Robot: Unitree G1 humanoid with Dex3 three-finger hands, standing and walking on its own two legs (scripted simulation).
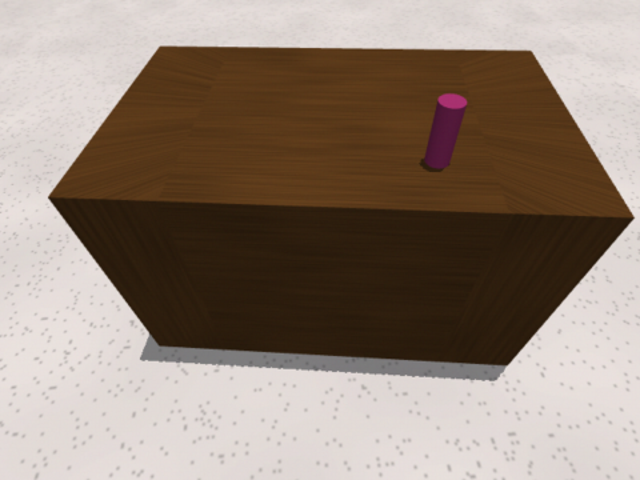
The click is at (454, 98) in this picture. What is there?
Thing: slim round
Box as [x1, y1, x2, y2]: [424, 94, 466, 168]
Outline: 456,94 444,94 438,98 424,158 425,162 432,167 440,168 446,166 451,156 466,104 466,100 463,97
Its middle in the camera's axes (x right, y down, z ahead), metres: +0.26 -0.22 +0.81
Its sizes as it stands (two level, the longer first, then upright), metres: 0.055 0.055 0.144
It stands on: a support 0.70 m high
